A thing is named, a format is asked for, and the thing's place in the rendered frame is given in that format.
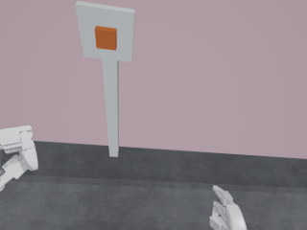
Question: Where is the robot right hand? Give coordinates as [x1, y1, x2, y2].
[209, 185, 247, 230]

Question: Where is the panel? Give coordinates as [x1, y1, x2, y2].
[75, 1, 135, 157]

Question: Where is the robot left hand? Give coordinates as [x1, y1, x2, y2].
[0, 126, 38, 192]

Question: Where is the button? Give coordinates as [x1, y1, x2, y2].
[94, 26, 117, 51]

